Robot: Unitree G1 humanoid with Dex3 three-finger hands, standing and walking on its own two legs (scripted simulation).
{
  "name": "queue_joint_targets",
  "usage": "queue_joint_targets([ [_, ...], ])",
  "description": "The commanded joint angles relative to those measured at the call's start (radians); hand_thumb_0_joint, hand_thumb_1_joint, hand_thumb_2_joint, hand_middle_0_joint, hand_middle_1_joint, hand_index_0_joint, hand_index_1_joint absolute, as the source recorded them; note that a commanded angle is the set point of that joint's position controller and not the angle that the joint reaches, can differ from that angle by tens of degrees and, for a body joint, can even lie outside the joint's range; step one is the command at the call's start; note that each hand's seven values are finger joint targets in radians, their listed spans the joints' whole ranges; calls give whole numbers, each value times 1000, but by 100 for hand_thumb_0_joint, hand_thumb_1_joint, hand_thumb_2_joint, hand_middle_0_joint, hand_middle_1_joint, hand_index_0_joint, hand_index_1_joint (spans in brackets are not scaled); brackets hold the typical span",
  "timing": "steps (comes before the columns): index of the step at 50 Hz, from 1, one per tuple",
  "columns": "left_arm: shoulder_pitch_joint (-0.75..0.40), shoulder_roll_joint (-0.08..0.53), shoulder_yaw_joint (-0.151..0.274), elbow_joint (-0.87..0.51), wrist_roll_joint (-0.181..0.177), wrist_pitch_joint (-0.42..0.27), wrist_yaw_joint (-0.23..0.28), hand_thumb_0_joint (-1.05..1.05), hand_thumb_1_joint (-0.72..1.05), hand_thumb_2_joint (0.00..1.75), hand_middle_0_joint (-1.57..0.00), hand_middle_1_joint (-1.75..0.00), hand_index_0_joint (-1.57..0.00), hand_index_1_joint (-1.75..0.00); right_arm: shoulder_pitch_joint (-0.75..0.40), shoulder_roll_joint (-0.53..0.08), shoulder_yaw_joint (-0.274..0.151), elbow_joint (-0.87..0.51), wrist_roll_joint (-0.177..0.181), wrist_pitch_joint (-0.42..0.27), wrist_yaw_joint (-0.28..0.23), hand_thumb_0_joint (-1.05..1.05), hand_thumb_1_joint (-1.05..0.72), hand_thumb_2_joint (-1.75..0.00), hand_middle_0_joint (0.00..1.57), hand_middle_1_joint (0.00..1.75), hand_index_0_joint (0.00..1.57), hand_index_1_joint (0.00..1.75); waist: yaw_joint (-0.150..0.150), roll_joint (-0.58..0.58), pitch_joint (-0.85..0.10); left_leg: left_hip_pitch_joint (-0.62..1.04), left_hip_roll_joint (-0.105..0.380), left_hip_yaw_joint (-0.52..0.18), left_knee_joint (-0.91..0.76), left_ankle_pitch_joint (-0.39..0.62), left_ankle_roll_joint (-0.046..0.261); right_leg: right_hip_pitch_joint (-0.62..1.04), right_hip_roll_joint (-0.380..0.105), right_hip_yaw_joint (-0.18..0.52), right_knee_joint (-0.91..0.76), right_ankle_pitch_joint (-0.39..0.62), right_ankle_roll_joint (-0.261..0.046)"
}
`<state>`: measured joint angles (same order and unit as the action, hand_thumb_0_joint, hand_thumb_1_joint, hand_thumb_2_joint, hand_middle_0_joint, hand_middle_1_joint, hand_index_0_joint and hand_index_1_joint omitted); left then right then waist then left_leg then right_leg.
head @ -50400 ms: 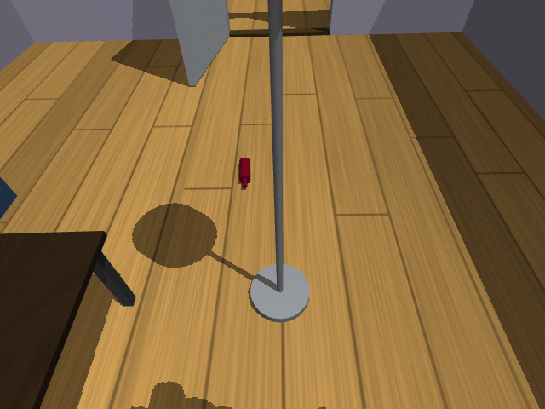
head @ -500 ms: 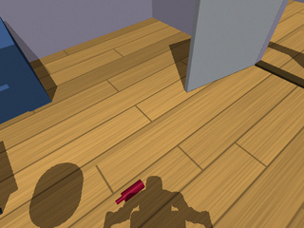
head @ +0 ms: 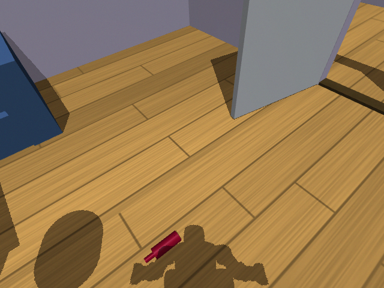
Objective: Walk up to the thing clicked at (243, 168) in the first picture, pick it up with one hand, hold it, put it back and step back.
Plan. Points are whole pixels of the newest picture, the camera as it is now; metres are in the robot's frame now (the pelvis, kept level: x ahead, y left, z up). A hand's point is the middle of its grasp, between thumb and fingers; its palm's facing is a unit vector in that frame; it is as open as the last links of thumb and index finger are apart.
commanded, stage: stand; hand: left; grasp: from above
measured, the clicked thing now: (162, 247) +0.43 +0.21 -0.75
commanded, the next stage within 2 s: step back in 0.64 s
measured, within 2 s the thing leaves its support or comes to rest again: neither
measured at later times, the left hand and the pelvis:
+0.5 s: hand out of the picture +0.08 +0.24 -0.15, palm faces -0.01 -0.94 -0.35, open 7.4 cm; pelvis +0.00 +0.00 +0.00, yaw +0 degrees
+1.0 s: hand out of the picture +0.10 +0.31 -0.18, palm faces -0.02 -0.93 -0.38, open 7.4 cm; pelvis -0.05 +0.04 -0.02, yaw +0 degrees
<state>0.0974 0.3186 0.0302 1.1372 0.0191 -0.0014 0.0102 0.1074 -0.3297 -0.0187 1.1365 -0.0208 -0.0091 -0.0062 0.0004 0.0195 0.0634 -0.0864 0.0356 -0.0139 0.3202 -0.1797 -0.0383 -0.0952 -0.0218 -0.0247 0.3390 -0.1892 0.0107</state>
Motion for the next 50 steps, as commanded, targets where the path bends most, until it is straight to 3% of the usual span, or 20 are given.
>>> queue_joint_targets([
  [1,-38,208,33,-62,-4,-27,9,0,90,90,-20,-30,-20,-30,-37,-200,-35,-54,4,-19,-13,0,-90,-90,20,30,20,30,3,-19,-85,14,94,-57,-41,155,45,2,-104,79,-50,155,-23],
  [7,-30,214,30,-56,-4,-29,9,0,90,90,-20,-30,-20,-30,-32,-197,-32,-51,4,-13,-8,0,-90,-90,20,30,20,30,2,-26,-53,-21,89,-57,-51,81,46,-7,-103,85,-74,88,-22],
  [8,-36,220,32,-61,-4,-29,9,0,90,90,-20,-30,-20,-30,-30,-199,-33,-55,2,-14,-8,0,-90,-90,20,30,20,30,-3,-20,-75,-4,92,-51,-46,108,49,7,-110,90,-62,130,-26],
  [16,-28,217,29,-63,-6,-30,6,0,90,90,-20,-30,-20,-30,-30,-209,-33,-52,4,-17,-9,0,-90,-90,20,30,20,30,2,-9,-91,11,98,-53,-39,146,47,7,-106,87,-51,164,-27],
  [26,-26,223,28,-66,-8,-30,4,0,90,90,-20,-30,-20,-30,-17,-208,-27,-56,6,-17,-7,0,-90,-90,20,30,20,30,-2,-16,-82,1,98,-52,-49,134,47,5,-107,90,-52,162,-29],
  [31,-24,220,27,-66,-7,-28,3,0,90,90,-20,-30,-20,-30,-22,-212,-27,-56,4,-17,-6,0,-90,-90,20,30,20,30,3,-16,-56,-12,98,-55,-57,90,46,-15,-102,87,-64,100,-27],
  [32,-20,304,75,-82,-26,-19,6,0,90,90,-20,-30,-20,-30,-58,-262,-41,-80,14,1,1,0,-90,-90,20,30,20,30,6,-39,51,-100,78,-67,61,220,70,-90,-99,114,7,281,-34],
  [33,-13,303,78,-95,-28,-15,10,0,90,90,-20,-30,-20,-30,-39,-246,-41,-96,20,6,1,0,-90,-90,20,30,20,30,-2,-53,22,-112,66,-45,102,234,71,-80,-105,116,24,325,-49],
  [36,-19,320,90,-139,-24,-10,12,0,90,90,-20,-30,-20,-30,-8,-229,-48,-121,29,19,2,0,-90,-90,20,30,20,30,-10,-112,-73,-97,-8,5,278,142,59,-72,-189,186,7,405,-140],
  [39,-97,329,99,-211,-2,-2,14,0,90,90,-20,-30,-20,-30,56,-226,-64,-138,19,42,8,0,-90,-90,20,30,20,30,-27,-207,-122,-127,-69,-1,512,-302,68,-142,-307,267,1,355,-244],
  [40,-112,330,100,-232,7,2,13,0,90,90,-20,-30,-20,-30,75,-224,-66,-150,17,47,12,0,-90,-90,20,30,20,30,-33,-215,-123,-135,-57,-23,520,-337,78,-162,-313,257,27,342,-249],
  [41,-132,324,98,-245,7,6,13,0,90,90,-20,-30,-20,-30,87,-227,-71,-155,19,48,14,0,-90,-90,20,30,20,30,-39,-212,-130,-131,-49,-34,519,-326,81,-175,-296,223,61,337,-240],
  [43,-144,290,85,-263,3,14,15,0,90,90,-20,-30,-20,-30,105,-224,-70,-165,24,39,13,0,-90,-90,20,30,20,30,-47,-191,-145,-147,-37,-18,355,-166,78,-118,-225,160,168,352,-180],
  [44,-128,285,81,-272,-2,23,15,0,90,90,-20,-30,-20,-30,97,-236,-74,-178,16,30,8,0,-90,-90,20,30,20,30,-48,-125,-136,-143,5,-40,194,118,79,-114,-166,119,240,302,-126],
  [45,-115,247,72,-286,-16,30,15,0,90,90,-20,-30,-20,-30,64,-289,-85,-190,3,23,3,0,-90,-90,20,30,20,30,-33,43,-133,-117,118,-186,107,366,113,-176,-45,62,379,186,-73],
  [46,-122,220,68,-299,-23,35,19,0,90,90,-20,-30,-20,-30,71,-335,-97,-196,-4,17,-2,0,-90,-90,20,30,20,30,-37,148,-113,-28,211,-328,68,587,160,-318,88,69,514,-134,-48],
  [47,-86,212,71,-288,-19,49,26,0,90,90,-20,-30,-20,-30,90,-332,-100,-198,-17,13,-8,0,-90,-90,20,30,20,30,-24,100,-124,22,247,-341,89,631,196,-371,115,154,610,-398,-49],
  [48,-39,205,66,-292,-17,51,29,0,90,90,-20,-30,-20,-30,82,-340,-98,-213,-10,11,-12,0,-90,-90,20,30,20,30,-18,104,-131,43,267,-313,133,795,214,-397,120,175,679,-444,-47],
  [49,-33,203,62,-290,-16,50,37,0,90,90,-20,-30,-20,-30,53,-358,-106,-239,-12,13,-15,0,-90,-90,20,30,20,30,-26,175,-144,32,296,-362,104,736,216,-414,125,211,726,-448,-46],
  [50,-43,225,69,-280,-12,52,40,0,90,90,-20,-30,-20,-30,16,-342,-106,-249,-10,16,-21,0,-90,-90,20,30,20,30,-19,167,-127,-11,270,-313,100,646,218,-392,119,237,757,-411,-47],
])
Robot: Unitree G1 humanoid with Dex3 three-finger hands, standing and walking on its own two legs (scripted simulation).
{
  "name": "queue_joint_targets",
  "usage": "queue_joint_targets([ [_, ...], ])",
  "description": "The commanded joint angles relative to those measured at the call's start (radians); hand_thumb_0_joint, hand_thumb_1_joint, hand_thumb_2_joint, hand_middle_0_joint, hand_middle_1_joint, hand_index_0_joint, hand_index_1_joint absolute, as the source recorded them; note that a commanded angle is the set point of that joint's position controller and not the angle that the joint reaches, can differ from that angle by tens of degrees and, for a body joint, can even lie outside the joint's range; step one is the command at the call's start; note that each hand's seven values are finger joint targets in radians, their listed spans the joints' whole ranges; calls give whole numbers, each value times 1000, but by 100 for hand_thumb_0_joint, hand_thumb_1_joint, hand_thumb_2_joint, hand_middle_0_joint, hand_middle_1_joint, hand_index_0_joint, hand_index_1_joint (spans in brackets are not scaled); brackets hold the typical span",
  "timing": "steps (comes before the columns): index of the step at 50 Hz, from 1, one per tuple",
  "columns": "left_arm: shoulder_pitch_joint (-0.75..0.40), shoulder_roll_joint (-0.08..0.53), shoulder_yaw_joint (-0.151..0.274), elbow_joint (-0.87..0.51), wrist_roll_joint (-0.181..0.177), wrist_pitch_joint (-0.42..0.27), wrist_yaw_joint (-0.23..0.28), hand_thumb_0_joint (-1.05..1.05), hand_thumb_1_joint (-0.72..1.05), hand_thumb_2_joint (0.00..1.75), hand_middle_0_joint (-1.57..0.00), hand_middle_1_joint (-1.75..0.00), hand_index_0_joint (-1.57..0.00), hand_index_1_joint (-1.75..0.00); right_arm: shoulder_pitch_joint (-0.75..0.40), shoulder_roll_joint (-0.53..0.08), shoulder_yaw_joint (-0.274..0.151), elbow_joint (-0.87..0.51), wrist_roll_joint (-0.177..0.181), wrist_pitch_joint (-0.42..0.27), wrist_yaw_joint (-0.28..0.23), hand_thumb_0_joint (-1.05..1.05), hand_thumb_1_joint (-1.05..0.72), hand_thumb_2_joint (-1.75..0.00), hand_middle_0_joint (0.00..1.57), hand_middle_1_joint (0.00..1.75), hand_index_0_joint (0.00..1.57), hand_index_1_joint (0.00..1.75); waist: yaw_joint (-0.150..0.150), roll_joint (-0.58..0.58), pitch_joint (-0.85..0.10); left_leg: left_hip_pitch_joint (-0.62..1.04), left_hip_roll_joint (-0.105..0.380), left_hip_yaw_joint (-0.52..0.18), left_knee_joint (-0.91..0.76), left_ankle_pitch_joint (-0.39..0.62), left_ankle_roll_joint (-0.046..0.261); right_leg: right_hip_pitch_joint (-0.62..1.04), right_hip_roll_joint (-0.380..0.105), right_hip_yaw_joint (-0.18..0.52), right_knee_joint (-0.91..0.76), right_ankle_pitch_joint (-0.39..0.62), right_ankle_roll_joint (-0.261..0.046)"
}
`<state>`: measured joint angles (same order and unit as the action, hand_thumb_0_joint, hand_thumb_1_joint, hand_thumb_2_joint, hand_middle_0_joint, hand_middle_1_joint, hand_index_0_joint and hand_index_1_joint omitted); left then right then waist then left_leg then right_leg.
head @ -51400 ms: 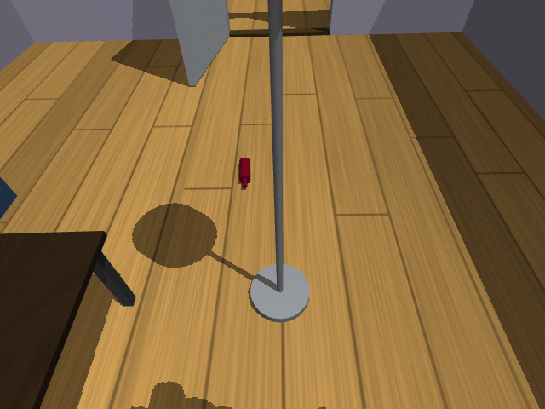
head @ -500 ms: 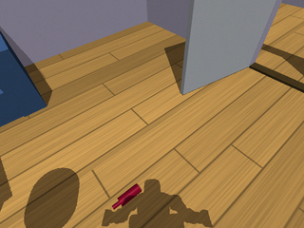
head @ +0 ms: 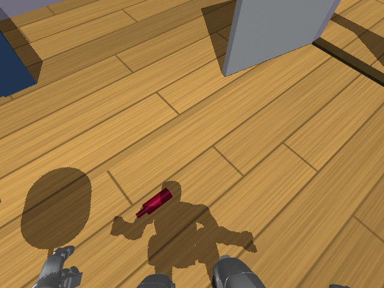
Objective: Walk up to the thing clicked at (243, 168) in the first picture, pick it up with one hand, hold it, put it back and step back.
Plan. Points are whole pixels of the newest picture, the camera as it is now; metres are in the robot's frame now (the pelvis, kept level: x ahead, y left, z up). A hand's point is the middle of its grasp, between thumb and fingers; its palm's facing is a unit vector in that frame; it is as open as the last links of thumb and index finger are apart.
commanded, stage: step back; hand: left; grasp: from above
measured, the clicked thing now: (153, 204) +0.49 +0.18 -0.73
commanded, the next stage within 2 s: none
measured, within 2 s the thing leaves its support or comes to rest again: neither
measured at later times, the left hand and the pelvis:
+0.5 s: hand out of the picture +0.03 +0.25 -0.13, palm faces -0.06 -0.91 -0.41, open 7.4 cm; pelvis -0.09 -0.01 +0.01, yaw -4 degrees
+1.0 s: hand out of the picture -0.14 +0.28 -0.15, palm faces -0.04 -0.93 -0.38, open 7.4 cm; pelvis -0.24 +0.01 +0.01, yaw -4 degrees
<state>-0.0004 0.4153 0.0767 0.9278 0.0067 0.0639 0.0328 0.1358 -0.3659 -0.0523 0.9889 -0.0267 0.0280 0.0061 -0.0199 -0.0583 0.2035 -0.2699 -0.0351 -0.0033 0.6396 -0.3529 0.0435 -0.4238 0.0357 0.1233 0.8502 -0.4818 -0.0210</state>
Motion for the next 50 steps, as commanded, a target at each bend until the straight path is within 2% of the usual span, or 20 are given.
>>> queue_joint_targets([
  [1,51,149,28,-63,-6,-11,16,0,90,90,-20,-30,-20,-30,-42,-281,-66,-118,-10,-24,-37,0,-90,-90,20,30,20,30,12,246,-257,176,310,-288,-201,807,139,-58,56,89,303,-89,-12],
  [3,99,145,29,-73,-9,-12,9,0,90,90,-20,-30,-20,-30,-36,-238,-54,-129,-9,-26,-48,0,-90,-90,20,30,20,30,31,223,-262,257,253,-209,-155,821,123,-104,56,63,293,-3,1],
  [4,112,143,30,-77,-4,-15,8,0,90,90,-20,-30,-20,-30,-31,-237,-52,-136,-1,-27,-50,0,-90,-90,20,30,20,30,30,219,-272,272,273,-218,-144,834,157,-104,58,49,311,-12,12],
  [10,78,136,39,-127,6,-35,-1,0,90,90,-20,-30,-20,-30,63,-246,-64,-151,8,-21,-51,0,-90,-90,20,30,20,30,-35,171,-279,345,285,-218,-101,775,179,-49,6,-17,4,2,38],
  [13,122,126,44,-116,8,-42,-6,0,90,90,-20,-30,-20,-30,21,-258,-65,-166,12,-12,-44,0,-90,-90,20,30,20,30,-14,199,-281,235,271,-199,-92,632,156,81,-9,-71,-181,58,14],
  [16,218,133,50,-79,20,-53,-7,0,90,90,-20,-30,-20,-30,-46,-253,-60,-184,23,-6,-34,0,-90,-90,20,30,20,30,41,141,-296,68,234,-165,-35,413,96,274,-33,-57,-385,353,-27],
  [17,217,184,63,-85,28,-58,-8,0,90,90,-20,-30,-20,-30,-46,-231,-53,-193,30,-6,-32,0,-90,-90,20,30,20,30,31,29,-295,-71,168,-134,24,273,51,335,-127,88,-369,470,-70],
  [18,185,253,77,-103,16,-54,-12,0,90,90,-20,-30,-20,-30,-71,-194,-47,-199,35,-4,-31,0,-90,-90,20,30,20,30,53,-138,-234,-122,-14,-36,198,25,-17,227,-283,294,-467,497,-211],
  [19,110,301,82,-146,28,-55,-12,0,90,90,-20,-30,-20,-30,-59,-197,-55,-190,26,5,-40,0,-90,-90,20,30,20,30,58,-251,-176,-104,-65,-63,436,-285,-37,69,-437,455,-540,519,-326],
  [20,84,266,82,-168,27,-57,-11,0,90,90,-20,-30,-20,-30,-17,-225,-61,-174,24,9,-37,0,-90,-90,20,30,20,30,36,-182,-135,-87,-41,-140,526,-286,-42,19,-435,442,-538,523,-320],
  [23,45,172,63,-186,16,-57,-3,0,90,90,-20,-30,-20,-30,33,-204,-42,-142,38,1,-31,0,-90,-90,20,30,20,30,4,-76,-173,-182,-106,-162,554,-170,-51,179,-259,157,-449,657,-207],
  [30,155,161,59,-210,27,-40,2,0,90,90,-20,-30,-20,-30,45,-181,-26,-180,26,-21,-41,0,-90,-90,20,30,20,30,66,-132,-305,-176,-14,-59,129,-174,-75,468,-246,98,-322,778,-190],
  [34,107,188,53,-234,10,-13,-11,0,90,90,-20,-30,-20,-30,131,-189,-51,-142,1,-26,-34,0,-90,-90,20,30,20,30,6,-110,-292,73,2,-4,-259,185,-42,260,-202,69,-230,565,-111],
  [35,121,151,45,-242,7,-9,-15,0,90,90,-20,-30,-20,-30,122,-237,-65,-150,-13,-30,-34,0,-90,-90,20,30,20,30,13,7,-292,135,109,-161,-274,210,-7,136,-143,41,-181,381,-61],
  [36,125,114,37,-250,3,-11,-15,0,90,90,-20,-30,-20,-30,93,-335,-84,-165,-26,-30,-29,0,-90,-90,20,30,20,30,15,255,-274,185,328,-452,-320,340,82,-65,18,-41,6,49,-12],
  [37,44,162,63,-249,11,-12,0,0,90,90,-20,-30,-20,-30,56,-402,-94,-183,-17,-27,-23,0,-90,-90,20,30,20,30,-39,299,-220,-38,446,-555,-352,347,234,-7,62,24,200,-169,12],
  [38,46,185,68,-242,17,-12,3,0,90,90,-20,-30,-20,-30,-2,-384,-93,-195,-14,-35,-31,0,-90,-90,20,30,20,30,-20,284,-178,-102,476,-585,-358,333,274,10,35,89,337,-143,11],
  [41,180,161,67,-178,-3,-10,-8,0,90,90,-20,-30,-20,-30,-97,-256,-54,-220,-16,-38,-37,0,-90,-90,20,30,20,30,72,182,-176,13,274,-231,-257,511,157,-70,86,91,454,-9,1],
  [47,188,137,59,-190,11,-21,-11,0,90,90,-20,-30,-20,-30,31,-244,-65,-212,3,-31,-42,0,-90,-90,20,30,20,30,-2,218,-238,249,281,-220,-184,536,203,-96,53,38,244,-21,68],
  [50,191,134,54,-185,8,-27,-14,0,90,90,-20,-30,-20,-30,28,-262,-70,-226,-2,-24,-42,0,-90,-90,20,30,20,30,-9,253,-267,224,291,-203,-155,531,197,12,-9,-14,4,-33,62],
])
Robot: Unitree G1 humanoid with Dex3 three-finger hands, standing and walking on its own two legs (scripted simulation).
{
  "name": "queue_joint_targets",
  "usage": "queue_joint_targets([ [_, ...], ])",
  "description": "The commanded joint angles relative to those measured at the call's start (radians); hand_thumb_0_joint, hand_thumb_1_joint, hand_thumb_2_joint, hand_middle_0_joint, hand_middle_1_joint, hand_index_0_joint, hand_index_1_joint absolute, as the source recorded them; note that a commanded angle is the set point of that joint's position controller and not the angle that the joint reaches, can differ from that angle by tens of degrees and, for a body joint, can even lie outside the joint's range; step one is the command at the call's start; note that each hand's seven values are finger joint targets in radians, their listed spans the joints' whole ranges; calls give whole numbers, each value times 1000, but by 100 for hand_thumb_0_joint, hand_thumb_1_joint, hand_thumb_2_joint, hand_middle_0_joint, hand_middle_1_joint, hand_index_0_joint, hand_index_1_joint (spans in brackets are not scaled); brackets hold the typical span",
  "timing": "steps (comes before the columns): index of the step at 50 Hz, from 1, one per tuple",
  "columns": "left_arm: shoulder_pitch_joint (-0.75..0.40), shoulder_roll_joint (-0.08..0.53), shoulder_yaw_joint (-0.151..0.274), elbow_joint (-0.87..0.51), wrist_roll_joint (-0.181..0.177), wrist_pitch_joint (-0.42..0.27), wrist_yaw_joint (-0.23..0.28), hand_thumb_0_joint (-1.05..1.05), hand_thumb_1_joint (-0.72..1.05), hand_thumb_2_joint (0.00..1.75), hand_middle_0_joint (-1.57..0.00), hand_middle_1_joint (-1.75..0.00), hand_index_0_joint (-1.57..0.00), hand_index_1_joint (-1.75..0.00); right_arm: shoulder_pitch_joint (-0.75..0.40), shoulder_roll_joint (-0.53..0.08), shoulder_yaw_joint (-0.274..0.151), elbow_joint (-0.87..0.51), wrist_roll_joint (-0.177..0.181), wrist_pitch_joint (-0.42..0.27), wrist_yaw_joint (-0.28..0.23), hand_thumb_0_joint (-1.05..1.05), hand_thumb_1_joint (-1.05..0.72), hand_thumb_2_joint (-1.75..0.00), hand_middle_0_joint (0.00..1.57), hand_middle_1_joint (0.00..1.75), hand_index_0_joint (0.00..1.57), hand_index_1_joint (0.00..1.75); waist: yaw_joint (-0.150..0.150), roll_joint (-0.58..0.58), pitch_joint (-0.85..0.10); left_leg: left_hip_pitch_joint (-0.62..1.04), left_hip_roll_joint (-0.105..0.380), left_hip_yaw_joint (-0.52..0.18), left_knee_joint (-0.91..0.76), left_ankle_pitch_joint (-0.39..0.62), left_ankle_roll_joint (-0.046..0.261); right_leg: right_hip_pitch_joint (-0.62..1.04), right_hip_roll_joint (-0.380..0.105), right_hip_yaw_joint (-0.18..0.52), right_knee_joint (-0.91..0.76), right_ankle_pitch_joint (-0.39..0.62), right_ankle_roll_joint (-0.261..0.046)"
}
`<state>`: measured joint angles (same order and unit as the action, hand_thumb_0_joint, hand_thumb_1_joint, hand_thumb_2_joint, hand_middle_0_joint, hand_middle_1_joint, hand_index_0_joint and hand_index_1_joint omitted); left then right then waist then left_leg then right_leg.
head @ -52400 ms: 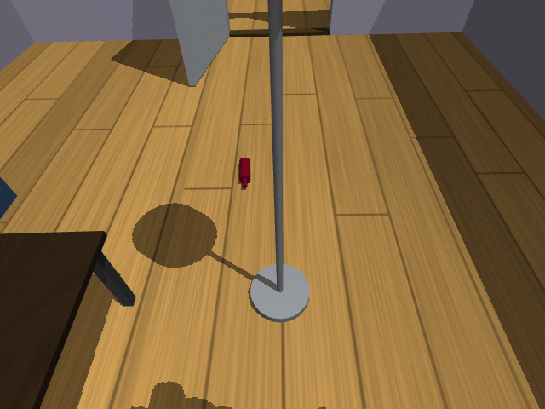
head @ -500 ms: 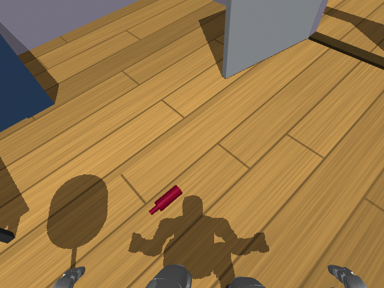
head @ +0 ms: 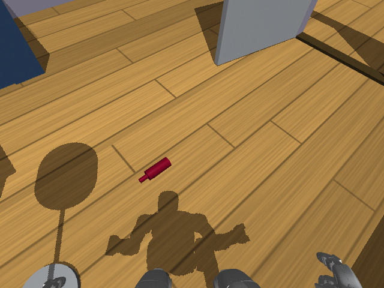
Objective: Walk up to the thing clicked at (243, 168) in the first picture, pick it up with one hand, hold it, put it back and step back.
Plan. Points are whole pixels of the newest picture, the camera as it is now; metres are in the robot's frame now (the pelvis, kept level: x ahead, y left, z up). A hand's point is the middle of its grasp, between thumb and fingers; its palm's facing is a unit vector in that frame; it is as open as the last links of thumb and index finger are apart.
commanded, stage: step back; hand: left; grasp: from above
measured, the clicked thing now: (154, 170) +0.71 +0.21 -0.73
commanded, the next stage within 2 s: stand in 2.00 s
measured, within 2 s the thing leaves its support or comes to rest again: neither
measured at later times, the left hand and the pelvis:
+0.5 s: hand out of the picture -0.04 +0.25 -0.14, palm faces +0.06 -0.90 -0.42, open 7.4 cm; pelvis -0.18 -0.03 -0.02, yaw +5 degrees
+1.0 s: hand out of the picture -0.31 +0.20 -0.14, palm faces +0.03 -0.90 -0.43, open 7.4 cm; pelvis -0.34 -0.07 +0.00, yaw +0 degrees
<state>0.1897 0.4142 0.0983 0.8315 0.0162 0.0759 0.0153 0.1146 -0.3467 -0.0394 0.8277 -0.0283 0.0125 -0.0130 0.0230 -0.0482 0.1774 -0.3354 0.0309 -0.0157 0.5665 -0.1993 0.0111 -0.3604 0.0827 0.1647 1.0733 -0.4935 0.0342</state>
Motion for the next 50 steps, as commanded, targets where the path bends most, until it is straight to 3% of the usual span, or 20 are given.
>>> queue_joint_targets([
  [1,21,136,33,-77,-2,-44,1,0,90,90,-20,-30,-20,-30,44,-285,-81,-69,-4,-2,-18,0,-90,-90,20,30,20,30,-53,251,-256,272,201,-174,-76,338,215,0,-57,-96,-299,-3,3],
  [5,166,151,46,11,12,-52,-8,0,90,90,-20,-30,-20,-30,-28,-301,-85,-88,13,25,-10,0,-90,-90,20,30,20,30,11,235,-291,81,155,-162,-6,152,124,239,-63,-153,-656,243,-57],
  [7,108,285,81,-26,30,-53,-13,0,90,90,-20,-30,-20,-30,-35,-208,-62,-117,26,22,-15,0,-90,-90,20,30,20,30,8,-148,-184,-261,-110,-72,251,-286,2,203,-329,270,-751,150,-175],
  [8,17,374,92,-78,34,-48,-10,0,90,90,-20,-30,-20,-30,-61,-241,-78,-111,18,26,-33,0,-90,-90,20,30,20,30,57,-286,-125,-151,-114,-94,503,-423,-30,-99,-515,445,-842,104,-334],
  [12,-165,202,56,-117,26,-57,5,0,90,90,-20,-30,-20,-30,77,-231,-69,-25,29,21,-16,0,-90,-90,20,30,20,30,-68,-99,-78,-122,-171,-154,648,-235,-20,-56,-275,27,-702,375,-195],
  [19,-7,177,52,-127,30,-47,25,0,90,90,-20,-30,-20,-30,71,-194,-48,-54,12,-6,-27,0,-90,-90,20,30,20,30,34,-176,-227,-160,-74,-61,257,-350,-39,370,-333,43,-552,715,-239],
  [23,-59,189,35,-145,6,-19,16,0,90,90,-20,-30,-20,-30,187,-209,-67,6,1,-10,-22,0,-90,-90,20,30,20,30,-21,-114,-273,95,-73,26,-199,15,-8,263,-289,-6,-407,665,-170],
  [24,-53,155,23,-156,2,-14,11,0,90,90,-20,-30,-20,-30,187,-242,-80,6,-9,-10,-23,0,-90,-90,20,30,20,30,-17,-36,-272,181,8,-91,-199,92,20,123,-249,-15,-381,496,-126],
  [25,-36,119,14,-163,-6,-14,7,0,90,90,-20,-30,-20,-30,157,-339,-99,-8,-21,-6,-21,0,-90,-90,20,30,20,30,-3,208,-264,246,229,-389,-210,251,111,-88,-102,-116,-206,181,-69],
  [26,-121,160,33,-172,-8,-15,21,0,90,90,-20,-30,-20,-30,109,-425,-106,-35,-12,-3,-12,0,-90,-90,20,30,20,30,-56,293,-226,58,364,-513,-238,279,270,-72,-22,-88,-24,-153,-44],
  [27,-139,189,42,-161,1,-14,25,0,90,90,-20,-30,-20,-30,45,-423,-109,-49,-14,-13,-20,0,-90,-90,20,30,20,30,-51,295,-172,-72,424,-589,-270,249,324,-27,-49,18,137,-159,-45],
  [30,-27,165,37,-94,-14,-13,13,0,90,90,-20,-30,-20,-30,-46,-276,-68,-68,-22,-12,-26,0,-90,-90,20,30,20,30,32,144,-169,36,209,-208,-156,397,215,-89,12,35,241,-24,-53],
  [36,-11,130,13,-86,-1,-46,14,0,90,90,-20,-30,-20,-30,46,-260,-72,-50,-6,5,-17,0,-90,-90,20,30,20,30,-35,246,-224,295,212,-189,-83,383,235,-99,-51,-67,-155,-42,6],
  [41,110,138,19,35,12,-78,6,0,90,90,-20,-30,-20,-30,7,-306,-81,-44,-2,37,2,0,-90,-90,20,30,20,30,-7,262,-299,151,166,-146,-20,75,162,210,-47,-195,-694,183,-46],
  [42,115,173,30,53,23,-85,7,0,90,90,-20,-30,-20,-30,8,-265,-70,-43,3,39,4,0,-90,-90,20,30,20,30,-4,174,-288,25,116,-121,51,-28,113,276,-78,-105,-698,195,-68],
  [43,127,242,52,47,34,-88,5,0,90,90,-20,-30,-20,-30,3,-209,-51,-64,9,35,4,0,-90,-90,20,30,20,30,6,-48,-238,-191,-7,-80,203,-246,46,285,-239,181,-742,46,-117],
  [44,30,339,71,5,35,-82,4,0,90,90,-20,-30,-20,-30,-52,-211,-58,-85,5,33,-8,0,-90,-90,20,30,20,30,38,-150,-175,-185,-80,-106,335,-372,-11,24,-458,371,-825,-133,-263],
  [45,-47,365,70,-25,37,-81,7,0,90,90,-20,-30,-20,-30,-58,-265,-81,-64,1,35,-12,0,-90,-90,20,30,20,30,39,-174,-83,-89,-44,-157,469,-363,-30,-194,-524,464,-884,-234,-316],
  [48,-142,220,38,-28,30,-98,13,0,90,90,-20,-30,-20,-30,18,-245,-70,2,17,22,5,0,-90,-90,20,30,20,30,-44,-43,-62,-138,-111,-140,528,-211,-26,-25,-311,71,-729,152,-215],
  [50,-52,210,43,2,27,-105,8,0,90,90,-20,-30,-20,-30,27,-216,-57,6,7,9,5,0,-90,-90,20,30,20,30,-1,-82,-104,-135,-101,-127,471,-195,-31,50,-257,39,-714,103,-182],
])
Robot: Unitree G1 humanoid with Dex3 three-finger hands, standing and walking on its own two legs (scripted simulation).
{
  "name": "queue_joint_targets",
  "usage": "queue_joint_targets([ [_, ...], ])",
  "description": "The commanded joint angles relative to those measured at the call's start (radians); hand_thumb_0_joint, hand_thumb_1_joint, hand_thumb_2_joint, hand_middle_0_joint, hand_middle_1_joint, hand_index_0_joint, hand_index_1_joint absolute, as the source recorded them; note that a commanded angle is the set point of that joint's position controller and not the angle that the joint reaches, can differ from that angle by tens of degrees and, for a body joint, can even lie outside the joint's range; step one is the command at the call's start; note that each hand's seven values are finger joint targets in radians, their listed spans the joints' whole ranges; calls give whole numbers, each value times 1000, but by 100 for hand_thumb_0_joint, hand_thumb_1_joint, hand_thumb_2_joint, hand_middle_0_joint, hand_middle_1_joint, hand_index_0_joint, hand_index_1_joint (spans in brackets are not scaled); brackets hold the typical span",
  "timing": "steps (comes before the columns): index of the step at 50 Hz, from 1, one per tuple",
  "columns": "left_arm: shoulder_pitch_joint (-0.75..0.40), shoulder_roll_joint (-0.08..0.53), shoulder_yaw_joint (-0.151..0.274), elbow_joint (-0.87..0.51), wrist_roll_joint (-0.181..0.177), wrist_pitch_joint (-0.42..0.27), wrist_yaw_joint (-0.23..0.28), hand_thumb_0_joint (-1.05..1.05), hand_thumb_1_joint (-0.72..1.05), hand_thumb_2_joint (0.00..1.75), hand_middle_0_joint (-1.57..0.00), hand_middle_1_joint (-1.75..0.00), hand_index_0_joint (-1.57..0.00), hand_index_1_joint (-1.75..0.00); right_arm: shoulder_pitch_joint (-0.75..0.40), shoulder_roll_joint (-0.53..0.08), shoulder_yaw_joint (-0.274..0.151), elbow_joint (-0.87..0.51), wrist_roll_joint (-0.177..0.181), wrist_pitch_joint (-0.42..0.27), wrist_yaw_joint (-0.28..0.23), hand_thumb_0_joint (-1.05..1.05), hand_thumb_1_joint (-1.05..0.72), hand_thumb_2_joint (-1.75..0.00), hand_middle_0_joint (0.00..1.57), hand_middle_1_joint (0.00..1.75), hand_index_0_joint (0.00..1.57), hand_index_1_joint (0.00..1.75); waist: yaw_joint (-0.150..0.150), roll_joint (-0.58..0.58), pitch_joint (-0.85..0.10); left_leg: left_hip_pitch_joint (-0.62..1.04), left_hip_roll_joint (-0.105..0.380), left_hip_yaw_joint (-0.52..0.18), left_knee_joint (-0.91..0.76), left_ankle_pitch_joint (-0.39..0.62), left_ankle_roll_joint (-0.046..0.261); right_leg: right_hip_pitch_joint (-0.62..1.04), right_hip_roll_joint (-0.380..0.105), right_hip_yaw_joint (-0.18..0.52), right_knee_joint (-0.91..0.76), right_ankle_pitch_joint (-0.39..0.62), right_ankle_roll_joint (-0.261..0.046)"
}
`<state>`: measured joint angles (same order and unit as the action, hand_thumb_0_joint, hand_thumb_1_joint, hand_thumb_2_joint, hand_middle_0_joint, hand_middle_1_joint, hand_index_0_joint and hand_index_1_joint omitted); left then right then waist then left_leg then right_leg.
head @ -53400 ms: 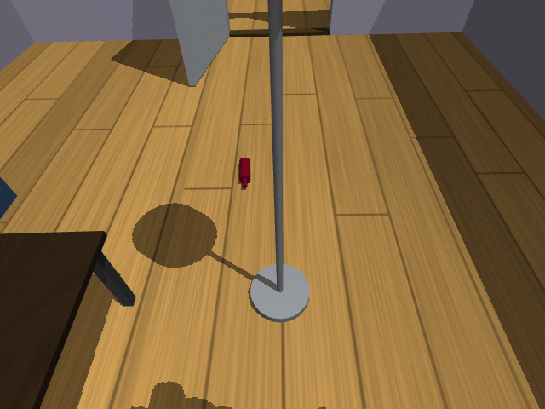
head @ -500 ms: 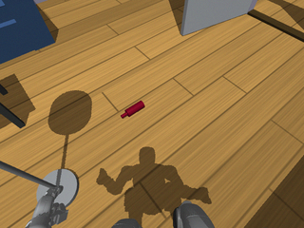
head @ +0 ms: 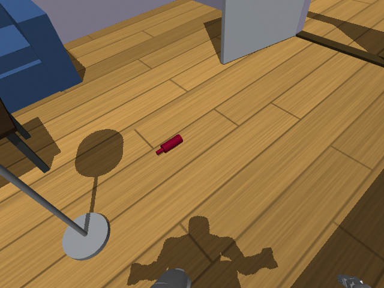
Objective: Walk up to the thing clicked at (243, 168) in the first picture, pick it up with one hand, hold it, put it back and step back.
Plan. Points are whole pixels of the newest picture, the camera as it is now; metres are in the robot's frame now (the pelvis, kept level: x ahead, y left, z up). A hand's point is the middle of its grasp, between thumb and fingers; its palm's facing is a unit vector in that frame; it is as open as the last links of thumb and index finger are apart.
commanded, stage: step back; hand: left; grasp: from above
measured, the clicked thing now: (168, 145) +1.05 +0.28 -0.73
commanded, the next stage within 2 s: stand in 1.00 s
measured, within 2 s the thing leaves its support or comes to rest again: neither
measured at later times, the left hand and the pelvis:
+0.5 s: hand out of the picture +0.04 +0.27 -0.14, palm faces +0.08 -0.91 -0.40, open 7.4 cm; pelvis -0.01 -0.01 -0.01, yaw +4 degrees
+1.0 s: hand out of the picture +0.10 +0.29 -0.15, palm faces +0.11 -0.92 -0.37, open 7.4 cm; pelvis +0.04 +0.01 +0.00, yaw +6 degrees
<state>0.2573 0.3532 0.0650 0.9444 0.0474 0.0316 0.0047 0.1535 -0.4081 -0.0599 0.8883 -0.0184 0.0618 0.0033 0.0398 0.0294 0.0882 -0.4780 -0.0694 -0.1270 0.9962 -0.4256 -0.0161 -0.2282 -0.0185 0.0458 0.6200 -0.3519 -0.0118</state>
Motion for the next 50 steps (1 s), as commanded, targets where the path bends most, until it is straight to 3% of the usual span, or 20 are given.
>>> queue_joint_targets([
  [1,-89,280,77,-108,2,-65,15,0,90,90,-20,-30,-20,-30,-19,-160,-35,-56,-3,-46,-8,0,-90,-90,20,30,20,30,2,-177,-22,-15,16,0,-39,16,-8,-19,-153,171,-265,-117,-130],
  [4,-52,298,91,-101,8,-64,7,0,90,90,-20,-30,-20,-30,-36,-152,-30,-51,-15,-71,4,0,-90,-90,20,30,20,30,39,-266,-39,-23,68,63,-299,-92,-15,121,-220,221,-275,-234,-171],
  [7,-75,285,71,-106,-8,-42,-6,0,90,90,-20,-30,-20,-30,58,-141,-44,7,-18,-96,2,0,-90,-90,20,30,20,30,-16,-203,-73,268,14,145,-670,52,9,24,-183,120,-130,-35,-134],
  [8,-45,233,49,-105,-8,-38,-6,0,90,90,-20,-30,-20,-30,88,-157,-59,22,-24,-105,-5,0,-90,-90,20,30,20,30,-20,-123,-106,421,50,64,-689,125,23,-62,-148,76,4,66,-97],
  [9,-26,171,35,-108,-17,-39,-8,0,90,90,-20,-30,-20,-30,124,-214,-76,30,-34,-111,-10,0,-90,-90,20,30,20,30,-29,65,-137,521,208,-196,-729,23,75,-227,-63,-2,181,-19,-45],
  [10,-109,187,40,-118,-29,-40,-6,0,90,90,-20,-30,-20,-30,117,-320,-88,20,-32,-111,-10,0,-90,-90,20,30,20,30,-60,158,-68,431,386,-490,-792,-272,202,-390,20,-85,259,-195,-12],
  [12,-161,297,69,-113,-20,-46,-9,0,90,90,-20,-30,-20,-30,72,-319,-91,10,-22,-106,-3,0,-90,-90,20,30,20,30,-57,82,68,184,413,-464,-823,-393,283,-291,-47,30,346,-201,-23],
  [15,-67,241,58,-69,-25,-55,-26,0,90,90,-20,-30,-20,-30,40,-217,-60,-2,-23,-119,-2,0,-90,-90,20,30,20,30,-26,102,44,256,269,-206,-755,-132,190,-279,-41,-18,233,-85,-16],
  [18,-85,216,56,-64,-25,-62,-30,0,90,90,-20,-30,-20,-30,58,-231,-67,2,-22,-114,2,0,-90,-90,20,30,20,30,-53,158,-8,234,268,-162,-717,-51,186,-145,-16,-58,88,-74,-2],
  [22,43,216,65,9,-16,-85,-4,0,90,90,-20,-30,-20,-30,10,-132,-28,-18,-2,-82,0,0,-90,-90,20,30,20,30,32,30,-83,43,166,-3,-412,15,100,212,17,-52,-200,105,-4],
  [24,19,347,95,-20,3,-92,9,0,90,90,-20,-30,-20,-30,39,-72,-9,-36,-1,-76,-12,0,-90,-90,20,30,20,30,31,-203,-69,-136,2,30,-101,-157,30,168,-329,471,-423,-310,-127],
  [25,-77,370,96,-49,2,-90,6,0,90,90,-20,-30,-20,-30,59,-158,-35,-4,-7,-71,-18,0,-90,-90,20,30,20,30,10,-138,-15,-45,65,-6,-38,-154,25,-13,-408,531,-450,-474,-215],
  [26,-126,357,92,-64,0,-90,3,0,90,90,-20,-30,-20,-30,96,-190,-49,15,-6,-74,-17,0,-90,-90,20,30,20,30,-18,-140,30,-11,93,-2,-27,-143,27,-83,-402,510,-436,-463,-245],
  [29,-126,279,68,-54,-12,-101,6,0,90,90,-20,-30,-20,-30,105,-157,-36,52,-3,-79,-8,0,-90,-90,20,30,20,30,-21,-114,-8,25,89,-24,-106,-34,27,-24,-263,262,-358,-151,-163],
  [34,-166,278,58,-44,-21,-97,6,0,90,90,-20,-30,-20,-30,103,-130,-25,67,-8,-80,-2,0,-90,-90,20,30,20,30,-27,-201,-48,159,91,96,-326,11,12,-36,-238,108,-262,182,-147],
  [37,-164,236,34,-44,-37,-77,5,0,90,90,-20,-30,-20,-30,110,-130,-31,95,-11,-96,-15,0,-90,-90,20,30,20,30,-54,-132,-111,319,74,112,-579,295,23,-30,-170,10,-59,436,-79],
  [39,-122,187,18,-42,-54,-70,9,0,90,90,-20,-30,-20,-30,63,-192,-39,79,-17,-105,-25,0,-90,-90,20,30,20,30,-17,29,-171,357,259,-102,-581,571,93,-53,-70,-51,63,343,-8],
  [41,-132,209,23,-2,-60,-54,13,0,90,90,-20,-30,-20,-30,-50,-233,-32,67,-2,-97,-20,0,-90,-90,20,30,20,30,-1,74,-129,172,324,-148,-580,434,188,67,-13,-57,-10,-16,-5],
  [45,-147,240,19,18,-49,-71,12,0,90,90,-20,-30,-20,-30,-57,-169,-12,88,4,-92,-23,0,-90,-90,20,30,20,30,-19,59,-174,245,204,8,-518,541,71,113,-87,-2,-90,342,-26],
  [50,-156,186,-17,73,-53,-66,7,0,90,90,-20,-30,-20,-30,-87,-166,-1,122,12,-96,-16,0,-90,-90,20,30,20,30,-26,34,-194,331,213,-11,-579,518,59,119,-93,4,-168,350,-16],
])
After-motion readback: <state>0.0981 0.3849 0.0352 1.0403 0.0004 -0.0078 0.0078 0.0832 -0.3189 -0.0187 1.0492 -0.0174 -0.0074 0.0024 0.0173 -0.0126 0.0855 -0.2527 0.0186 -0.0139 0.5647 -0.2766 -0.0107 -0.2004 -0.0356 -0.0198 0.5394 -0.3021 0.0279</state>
